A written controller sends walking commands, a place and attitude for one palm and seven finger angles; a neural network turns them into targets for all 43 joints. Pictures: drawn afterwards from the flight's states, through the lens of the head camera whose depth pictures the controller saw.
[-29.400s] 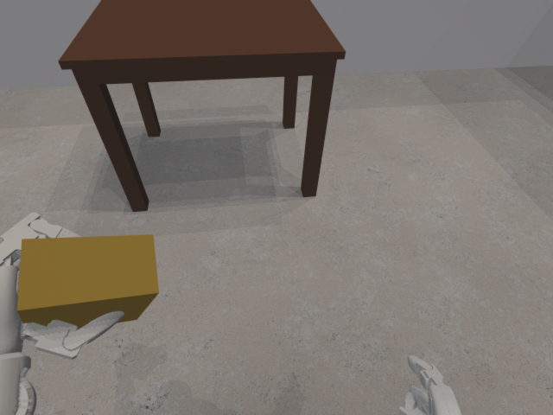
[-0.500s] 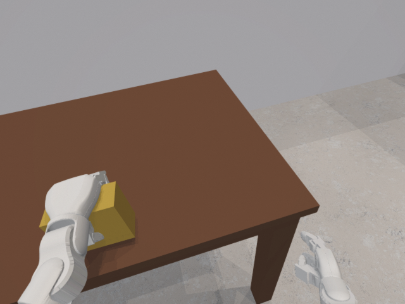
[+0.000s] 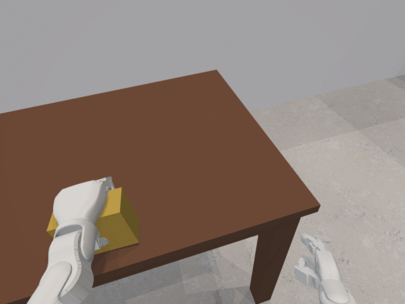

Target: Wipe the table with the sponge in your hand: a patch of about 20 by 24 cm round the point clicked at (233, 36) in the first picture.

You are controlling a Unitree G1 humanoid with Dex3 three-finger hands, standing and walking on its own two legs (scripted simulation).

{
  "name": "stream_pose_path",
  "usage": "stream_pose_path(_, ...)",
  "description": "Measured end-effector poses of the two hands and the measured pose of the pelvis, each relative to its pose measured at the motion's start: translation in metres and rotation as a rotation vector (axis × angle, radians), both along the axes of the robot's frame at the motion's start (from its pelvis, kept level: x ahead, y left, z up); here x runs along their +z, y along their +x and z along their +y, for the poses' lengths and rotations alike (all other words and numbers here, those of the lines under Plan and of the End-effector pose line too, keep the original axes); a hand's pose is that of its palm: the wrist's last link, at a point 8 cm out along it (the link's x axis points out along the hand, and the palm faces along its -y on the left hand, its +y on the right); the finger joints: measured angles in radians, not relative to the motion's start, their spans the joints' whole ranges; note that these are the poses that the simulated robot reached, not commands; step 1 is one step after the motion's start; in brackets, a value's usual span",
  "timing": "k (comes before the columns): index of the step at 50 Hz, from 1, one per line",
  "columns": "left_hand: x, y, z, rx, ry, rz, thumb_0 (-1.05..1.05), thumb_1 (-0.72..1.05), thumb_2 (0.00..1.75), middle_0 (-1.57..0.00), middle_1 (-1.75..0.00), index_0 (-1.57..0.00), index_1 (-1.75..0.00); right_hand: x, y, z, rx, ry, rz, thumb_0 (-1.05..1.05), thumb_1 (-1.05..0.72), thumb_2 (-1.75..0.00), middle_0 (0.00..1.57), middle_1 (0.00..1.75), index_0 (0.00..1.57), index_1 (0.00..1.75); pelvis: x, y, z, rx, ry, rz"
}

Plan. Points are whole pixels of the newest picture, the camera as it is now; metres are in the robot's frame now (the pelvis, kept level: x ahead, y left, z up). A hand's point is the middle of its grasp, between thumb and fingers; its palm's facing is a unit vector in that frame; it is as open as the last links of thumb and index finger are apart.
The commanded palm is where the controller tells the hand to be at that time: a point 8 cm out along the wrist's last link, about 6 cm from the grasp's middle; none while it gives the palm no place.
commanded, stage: lower the sponge onto the table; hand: left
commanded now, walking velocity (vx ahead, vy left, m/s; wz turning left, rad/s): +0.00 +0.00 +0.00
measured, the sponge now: (102, 228) +0.23 +0.27 +0.03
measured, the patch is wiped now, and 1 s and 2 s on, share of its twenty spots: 0.00 0.15 0.50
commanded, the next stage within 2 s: wipe forward along the first lane in 0.16 s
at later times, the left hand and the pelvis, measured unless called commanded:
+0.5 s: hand (96, 206) +0.26 +0.28 +0.06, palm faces -0.01 -0.06 -1.00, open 10.0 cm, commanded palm +0.24 +0.27 +0.11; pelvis +0.00 -0.01 +0.00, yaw +1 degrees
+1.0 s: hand (100, 188) +0.31 +0.30 +0.06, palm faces -0.06 -0.02 -1.00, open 10.0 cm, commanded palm +0.29 +0.29 +0.09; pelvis +0.00 -0.01 -0.01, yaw +1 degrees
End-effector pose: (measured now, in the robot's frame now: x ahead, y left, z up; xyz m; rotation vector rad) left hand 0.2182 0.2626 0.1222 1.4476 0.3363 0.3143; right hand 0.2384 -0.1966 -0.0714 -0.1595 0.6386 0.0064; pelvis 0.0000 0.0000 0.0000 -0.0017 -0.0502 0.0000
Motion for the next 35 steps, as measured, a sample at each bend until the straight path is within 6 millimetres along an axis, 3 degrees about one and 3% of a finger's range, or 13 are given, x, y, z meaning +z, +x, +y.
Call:
stream_pose_path(17,-0.006,0.004,-0.001,0.008,0.017,0.005,-0.01,-0.51,1.04,-0.73,-1.34,-0.75,-1.34,-0.007,-0.005,-0.006,-0.015,0.003,0.023,0.02,-0.90,-0.90,0.20,0.30,0.20,0.30,-0.001,0.001,-0.002,0.004,0.001,0.016)
stream_pose_path(35,-0.006,0.043,0.016,0.021,0.052,0.047,-0.01,-0.51,1.04,-0.73,-1.34,-0.76,-1.34,-0.023,-0.029,-0.035,-0.089,-0.037,0.101,0.01,-0.90,-0.90,0.20,0.30,0.20,0.30,-0.004,0.002,-0.008,0.012,-0.003,0.056)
